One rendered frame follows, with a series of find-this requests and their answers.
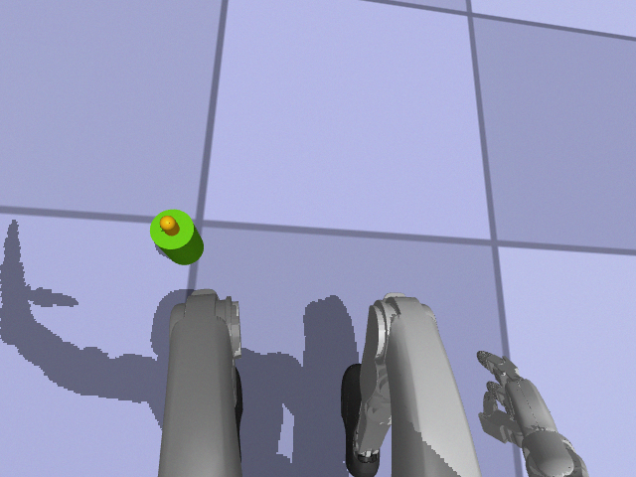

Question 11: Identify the right robot arm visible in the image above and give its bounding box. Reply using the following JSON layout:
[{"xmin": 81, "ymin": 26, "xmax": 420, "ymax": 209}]
[{"xmin": 522, "ymin": 430, "xmax": 589, "ymax": 477}]

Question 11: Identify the right robot foot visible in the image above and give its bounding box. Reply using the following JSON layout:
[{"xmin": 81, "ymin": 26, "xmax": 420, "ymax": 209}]
[{"xmin": 341, "ymin": 364, "xmax": 380, "ymax": 477}]

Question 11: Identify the bottle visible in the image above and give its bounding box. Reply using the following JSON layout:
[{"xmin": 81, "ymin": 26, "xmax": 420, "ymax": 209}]
[{"xmin": 150, "ymin": 210, "xmax": 204, "ymax": 265}]

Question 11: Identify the right robot hand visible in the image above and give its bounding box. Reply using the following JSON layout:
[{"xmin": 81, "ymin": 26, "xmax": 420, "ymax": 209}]
[{"xmin": 477, "ymin": 351, "xmax": 558, "ymax": 448}]

